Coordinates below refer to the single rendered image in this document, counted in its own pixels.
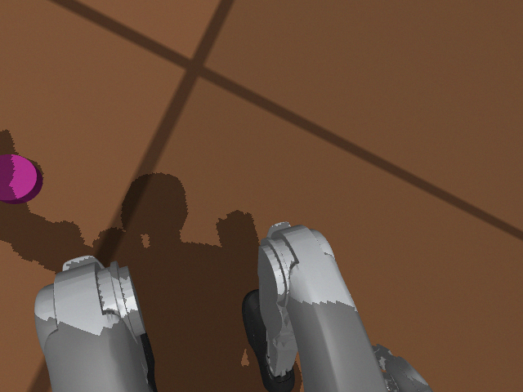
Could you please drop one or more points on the right robot hand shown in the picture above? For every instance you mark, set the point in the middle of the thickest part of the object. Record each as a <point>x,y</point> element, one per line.
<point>400,375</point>

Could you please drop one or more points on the left robot foot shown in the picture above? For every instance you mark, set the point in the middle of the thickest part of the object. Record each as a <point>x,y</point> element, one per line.
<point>150,362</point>

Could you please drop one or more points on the right robot foot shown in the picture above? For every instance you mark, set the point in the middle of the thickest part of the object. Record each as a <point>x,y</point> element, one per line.
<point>256,334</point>

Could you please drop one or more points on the tin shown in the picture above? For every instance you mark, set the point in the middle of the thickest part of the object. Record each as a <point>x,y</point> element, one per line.
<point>20,180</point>

